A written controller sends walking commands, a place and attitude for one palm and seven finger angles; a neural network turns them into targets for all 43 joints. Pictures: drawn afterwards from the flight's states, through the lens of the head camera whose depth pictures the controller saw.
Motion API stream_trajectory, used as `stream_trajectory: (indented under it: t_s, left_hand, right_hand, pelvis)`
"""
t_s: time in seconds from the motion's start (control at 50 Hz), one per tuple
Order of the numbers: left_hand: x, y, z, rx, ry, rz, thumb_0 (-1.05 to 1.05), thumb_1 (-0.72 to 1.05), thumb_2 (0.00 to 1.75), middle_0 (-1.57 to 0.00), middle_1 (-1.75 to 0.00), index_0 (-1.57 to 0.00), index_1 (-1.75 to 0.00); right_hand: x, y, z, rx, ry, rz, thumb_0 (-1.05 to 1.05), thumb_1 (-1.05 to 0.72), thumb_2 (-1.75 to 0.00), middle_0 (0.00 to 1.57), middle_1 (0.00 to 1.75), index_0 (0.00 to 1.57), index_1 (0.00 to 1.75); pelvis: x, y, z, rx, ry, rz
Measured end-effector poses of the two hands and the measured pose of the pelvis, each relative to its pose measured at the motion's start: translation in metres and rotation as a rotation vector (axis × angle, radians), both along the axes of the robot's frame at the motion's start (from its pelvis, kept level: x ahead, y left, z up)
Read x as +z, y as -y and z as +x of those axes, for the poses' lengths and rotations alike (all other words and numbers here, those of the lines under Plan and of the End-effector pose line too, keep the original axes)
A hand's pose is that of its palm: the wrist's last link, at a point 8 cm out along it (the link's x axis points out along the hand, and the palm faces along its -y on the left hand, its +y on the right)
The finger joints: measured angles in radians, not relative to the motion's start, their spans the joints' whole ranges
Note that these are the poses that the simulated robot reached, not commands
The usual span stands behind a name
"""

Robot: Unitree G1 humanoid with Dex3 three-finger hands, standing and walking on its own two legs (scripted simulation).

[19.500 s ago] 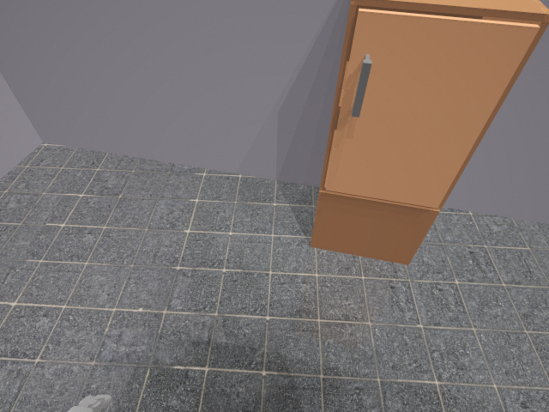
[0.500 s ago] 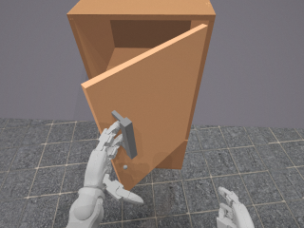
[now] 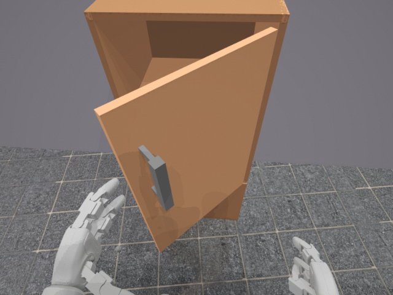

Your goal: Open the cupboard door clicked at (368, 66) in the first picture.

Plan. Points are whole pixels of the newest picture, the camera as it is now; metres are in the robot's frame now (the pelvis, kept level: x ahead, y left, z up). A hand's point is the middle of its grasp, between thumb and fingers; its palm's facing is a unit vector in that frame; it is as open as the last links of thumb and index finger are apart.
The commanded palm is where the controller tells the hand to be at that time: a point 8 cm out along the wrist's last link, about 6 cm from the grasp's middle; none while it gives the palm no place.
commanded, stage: slide the hand sideways off the handle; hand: left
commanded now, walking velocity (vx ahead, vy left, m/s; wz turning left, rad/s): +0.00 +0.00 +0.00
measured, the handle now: (156, 179) +0.31 +0.11 +0.09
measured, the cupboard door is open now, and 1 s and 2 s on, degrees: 46 46 46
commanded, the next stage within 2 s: draw the hand back to the body in 0.06 s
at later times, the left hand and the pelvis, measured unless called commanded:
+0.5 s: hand (90, 248) +0.17 +0.17 +0.12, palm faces -0.02 -1.00 -0.08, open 16.3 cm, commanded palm +0.14 +0.23 +0.13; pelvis -0.01 +0.02 +0.00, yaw +0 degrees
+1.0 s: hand (35, 224) +0.19 +0.24 +0.16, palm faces +0.30 -0.89 -0.36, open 13.5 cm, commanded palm +0.14 +0.29 +0.18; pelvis +0.00 +0.03 +0.04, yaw -1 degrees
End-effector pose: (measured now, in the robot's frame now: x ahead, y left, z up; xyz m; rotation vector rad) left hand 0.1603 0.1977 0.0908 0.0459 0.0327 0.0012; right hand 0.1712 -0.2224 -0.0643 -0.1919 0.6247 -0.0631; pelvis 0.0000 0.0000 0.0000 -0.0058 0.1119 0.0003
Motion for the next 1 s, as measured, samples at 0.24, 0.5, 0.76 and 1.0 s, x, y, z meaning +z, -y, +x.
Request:
stream_trajectory:
  t_s: [0.24, 0.5, 0.76, 1.0]
  left_hand:
    - [-0.001, 0.001, -0.005, -0.075, 0.037, -0.009, -0.02, -0.5, 0.3, -0.15, -0.31, -0.15, -0.3]
    - [0.032, -0.03, -0.01, -0.025, 0.064, 0.03, -0.02, -0.5, 0.3, -0.15, -0.3, -0.15, -0.3]
    - [0.063, -0.062, -0.016, 0.124, 0.086, 0.196, -0.02, -0.4, 0.35, -0.16, -0.31, -0.16, -0.3]
    - [0.084, -0.089, -0.011, 0.295, 0.062, 0.336, -0.01, -0.03, 0.5, -0.17, -0.31, -0.17, -0.3]
  right_hand:
    - [-0.004, -0.013, -0.003, 0.008, 0.042, 0.001, 0.01, -0.9, -0.9, 0.2, 0.3, 0.2, 0.3]
    - [0.008, -0.027, -0.015, -0.01, 0.07, 0.025, 0.01, -0.9, -0.9, 0.2, 0.3, 0.2, 0.3]
    - [0.031, -0.032, -0.007, 0.005, 0.109, -0.028, 0.01, -0.9, -0.9, 0.2, 0.3, 0.2, 0.3]
    - [0.035, -0.043, -0.005, 0.012, 0.031, -0.035, 0.01, -0.9, -0.9, 0.2, 0.3, 0.2, 0.3]
  pelvis:
    - [-0.009, -0.009, -0.012, 0.006, -0.008, -0.013]
    - [0.001, -0.017, -0.013, 0.001, 0.042, -0.021]
    - [0.016, -0.021, -0.013, -0.002, 0.097, -0.026]
    - [0.038, -0.03, -0.001, -0.018, 0.154, -0.014]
